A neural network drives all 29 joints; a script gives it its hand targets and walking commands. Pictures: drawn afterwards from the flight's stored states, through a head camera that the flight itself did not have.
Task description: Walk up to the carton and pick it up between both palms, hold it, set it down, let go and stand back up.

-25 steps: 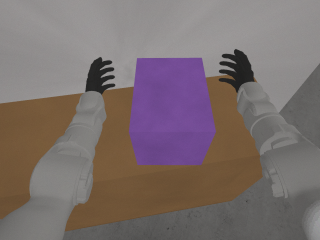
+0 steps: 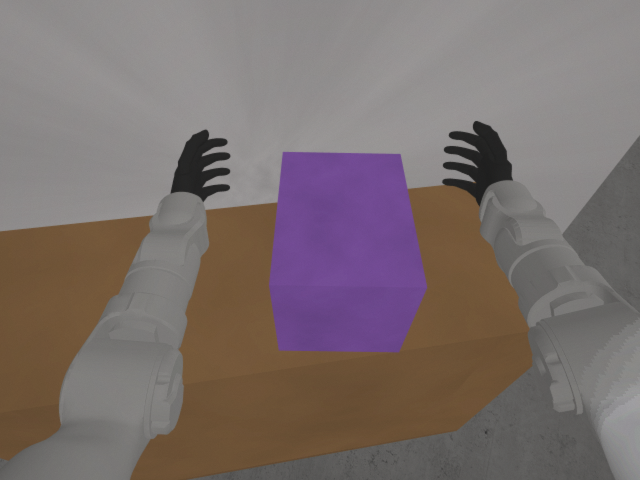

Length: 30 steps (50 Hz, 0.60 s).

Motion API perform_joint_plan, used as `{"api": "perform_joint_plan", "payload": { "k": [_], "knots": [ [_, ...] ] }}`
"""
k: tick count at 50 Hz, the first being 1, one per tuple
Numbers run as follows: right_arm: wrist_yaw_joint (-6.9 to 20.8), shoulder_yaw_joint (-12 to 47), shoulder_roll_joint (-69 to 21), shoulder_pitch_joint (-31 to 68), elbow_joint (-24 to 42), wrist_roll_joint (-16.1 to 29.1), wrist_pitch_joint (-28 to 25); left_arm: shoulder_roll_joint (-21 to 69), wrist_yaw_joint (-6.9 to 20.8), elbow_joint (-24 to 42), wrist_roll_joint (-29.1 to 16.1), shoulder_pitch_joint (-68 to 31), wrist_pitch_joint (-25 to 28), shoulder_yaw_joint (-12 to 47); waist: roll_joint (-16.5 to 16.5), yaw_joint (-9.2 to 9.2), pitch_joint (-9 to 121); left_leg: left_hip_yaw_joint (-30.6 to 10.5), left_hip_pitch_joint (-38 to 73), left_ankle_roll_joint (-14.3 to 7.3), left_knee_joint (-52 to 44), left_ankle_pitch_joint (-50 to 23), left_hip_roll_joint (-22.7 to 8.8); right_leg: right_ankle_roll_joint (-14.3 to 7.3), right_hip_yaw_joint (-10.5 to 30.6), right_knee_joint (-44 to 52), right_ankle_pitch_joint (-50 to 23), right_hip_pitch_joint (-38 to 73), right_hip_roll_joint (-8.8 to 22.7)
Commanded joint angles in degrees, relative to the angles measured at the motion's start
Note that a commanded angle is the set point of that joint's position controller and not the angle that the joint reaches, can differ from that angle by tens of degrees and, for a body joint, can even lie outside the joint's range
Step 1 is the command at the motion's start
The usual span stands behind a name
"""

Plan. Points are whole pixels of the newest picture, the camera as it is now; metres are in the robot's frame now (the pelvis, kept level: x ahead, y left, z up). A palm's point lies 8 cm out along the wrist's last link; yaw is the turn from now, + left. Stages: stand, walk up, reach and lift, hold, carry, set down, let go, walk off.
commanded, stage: set down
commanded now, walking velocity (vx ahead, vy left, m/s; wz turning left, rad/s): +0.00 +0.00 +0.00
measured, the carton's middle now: (340, 251) +0.45 +0.01 +0.00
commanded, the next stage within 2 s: none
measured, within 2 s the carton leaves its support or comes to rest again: neither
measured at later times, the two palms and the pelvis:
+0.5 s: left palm (189, 264) +0.36 +0.20 +0.08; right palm (502, 265) +0.37 -0.18 +0.08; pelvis +0.00 +0.00 +0.00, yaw +0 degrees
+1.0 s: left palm (183, 336) +0.28 +0.20 +0.04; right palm (512, 347) +0.29 -0.19 +0.04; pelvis +0.01 +0.01 +0.01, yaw +0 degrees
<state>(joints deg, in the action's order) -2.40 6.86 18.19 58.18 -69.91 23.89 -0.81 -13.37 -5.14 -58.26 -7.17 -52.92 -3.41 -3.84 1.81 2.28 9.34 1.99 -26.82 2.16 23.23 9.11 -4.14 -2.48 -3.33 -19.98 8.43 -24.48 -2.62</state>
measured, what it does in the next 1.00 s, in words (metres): stands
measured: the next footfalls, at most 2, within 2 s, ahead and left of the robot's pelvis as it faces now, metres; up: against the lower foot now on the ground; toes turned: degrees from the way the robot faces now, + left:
none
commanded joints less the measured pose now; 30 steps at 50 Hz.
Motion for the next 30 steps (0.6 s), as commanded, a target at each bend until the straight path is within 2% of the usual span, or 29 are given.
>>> {"api": "perform_joint_plan", "payload": {
  "k": [1,2,3,5,6,7,8,10,12,16,18,22,23,24,25,26,27,28,29,30],
  "knots": [
    [-0.09,-3.57,10.10,18.31,14.94,-2.12,-3.41,-5.80,-0.11,18.51,1.75,-19.74,1.45,-1.89,-3.38,-0.45,32.85,0.78,20.35,2.23,1.78,-24.27,4.22,4.96,0.95,-1.24,-24.28,16.52,-1.32],
    [0.18,-4.09,10.39,17.52,16.55,-2.62,-3.69,-4.64,-0.09,20.30,1.68,-18.04,1.12,-1.76,-3.41,-0.20,33.40,0.85,21.68,2.42,1.81,-24.65,4.11,4.44,0.80,-0.79,-23.27,16.23,-1.40],
    [0.19,-4.57,9.88,17.33,17.11,-3.26,-3.56,-4.59,0.02,20.82,1.81,-17.67,0.67,-1.41,-4.29,-0.74,32.54,0.96,22.22,2.39,1.98,-23.80,4.16,4.55,1.08,-0.39,-22.02,15.15,-1.15],
    [0.43,-4.22,9.18,13.67,17.84,-3.18,-2.90,-3.96,0.23,22.63,1.91,-14.13,-0.19,-1.67,-3.38,-0.57,28.75,0.79,22.74,1.83,1.09,-21.37,4.11,4.15,1.44,0.51,-19.32,15.58,-0.85],
    [0.13,-4.24,9.31,11.88,19.24,-3.36,-2.77,-3.94,0.23,23.84,2.11,-11.89,-0.75,-2.53,-2.41,-0.79,27.23,0.70,22.69,1.68,0.76,-20.78,3.97,4.50,1.51,0.85,-19.01,16.32,-0.95],
    [0.03,-5.26,8.96,9.56,19.76,-3.65,-2.95,-3.17,0.24,25.57,2.23,-10.16,-1.08,-1.91,-3.38,-1.64,26.45,0.56,23.15,1.73,0.47,-20.28,4.10,4.37,1.27,0.94,-18.22,16.48,-1.08],
    [-0.02,-5.45,8.63,8.85,21.18,-4.16,-2.94,-3.15,0.23,26.68,2.15,-8.78,-1.36,-2.10,-3.35,-0.81,25.55,0.64,23.20,1.62,0.30,-19.91,4.10,4.36,1.45,1.13,-17.26,16.20,-1.04],
    [0.18,-7.16,8.38,7.33,24.62,-5.16,-3.29,-2.67,-0.02,30.66,1.92,-7.67,-1.47,-1.34,-3.45,-1.78,25.53,0.58,24.89,2.00,0.41,-19.73,4.30,4.21,1.14,1.31,-15.89,15.18,-1.25],
    [0.29,-8.10,7.87,5.63,29.08,-6.48,-3.61,-2.02,-0.08,32.92,1.30,-5.10,-1.44,-0.92,-3.01,-2.24,25.79,0.33,24.78,1.41,0.30,-18.54,4.38,3.91,1.08,1.59,-14.48,15.71,-1.15],
    [0.29,-7.80,5.81,0.70,34.56,-7.49,-2.99,-2.33,-0.48,35.63,1.35,0.60,-1.71,-2.35,-0.43,-0.95,23.33,0.73,21.36,-0.33,-1.20,-14.90,4.80,4.25,2.16,0.89,-14.03,19.27,-0.29],
    [0.17,-7.16,4.99,-2.98,34.65,-7.61,-2.33,-1.93,-0.24,36.35,2.04,3.62,-2.32,-2.39,0.64,-1.39,20.09,0.45,20.68,-0.74,-2.01,-14.29,4.98,4.52,2.72,1.04,-14.88,21.42,0.03],
    [-0.07,-6.58,3.66,-5.19,36.36,-7.42,-2.21,-1.16,-0.12,36.81,1.84,6.29,-2.39,-2.19,0.14,-0.36,16.13,0.73,19.47,-1.19,-3.04,-11.11,4.94,4.42,3.06,1.10,-11.82,20.21,0.25],
    [0.08,-6.77,3.27,-8.43,36.70,-7.42,-2.41,-0.67,-0.28,38.23,1.66,8.74,-2.12,-2.00,-0.08,-0.76,15.82,0.51,20.95,-1.26,-3.03,-11.87,5.08,4.12,3.00,1.35,-11.47,19.82,0.22],
    [0.05,-7.84,3.76,-7.46,36.81,-8.01,-2.45,-0.91,-0.40,38.74,1.45,6.40,-2.00,-0.99,-0.87,-1.70,15.61,0.50,20.48,-0.96,-2.96,-10.69,5.06,3.95,2.88,1.75,-9.18,18.62,0.28],
    [0.28,-7.51,2.68,-12.76,36.66,-7.79,-2.70,0.79,-0.63,39.36,1.80,11.93,-1.76,-0.98,-1.52,-1.48,14.42,0.05,23.07,-0.68,-3.13,-12.55,4.78,3.37,2.82,2.09,-9.90,18.07,0.27],
    [0.38,-7.56,3.09,-11.25,37.80,-7.88,-2.76,0.64,-0.56,40.20,1.89,10.83,-1.90,-0.66,-2.11,-1.53,14.54,0.08,24.13,-0.49,-2.74,-13.10,4.74,3.23,2.89,2.50,-9.53,17.05,0.22],
    [0.47,-7.81,2.40,-14.83,37.89,-8.05,-2.92,1.44,-0.38,40.52,2.36,14.16,-1.98,-0.64,-1.37,-2.01,13.25,0.06,25.24,-0.51,-2.75,-13.77,4.93,3.43,2.55,2.65,-10.27,17.18,0.12],
    [0.56,-7.51,2.65,-15.06,37.96,-8.13,-3.06,1.51,-0.22,40.92,2.79,15.33,-2.15,-0.77,-1.80,-1.17,12.36,-0.04,25.58,-0.45,-2.94,-14.23,4.97,3.31,2.42,2.75,-10.27,17.40,-0.05],
    [0.60,-8.38,3.07,-13.99,38.80,-8.70,-3.05,0.65,-0.15,41.32,2.71,13.86,-2.29,-0.42,-1.71,-1.80,11.85,0.44,24.51,-0.47,-3.27,-12.87,5.16,3.33,2.56,2.77,-8.86,17.53,0.09],
    [0.52,-7.95,2.64,-18.52,40.37,-8.77,-3.49,1.85,-0.17,42.98,2.79,18.75,-2.12,-0.35,-0.66,-1.83,11.53,-0.06,25.33,-0.68,-3.29,-13.54,4.98,3.33,2.74,2.78,-10.64,18.92,0.15]
  ]
}}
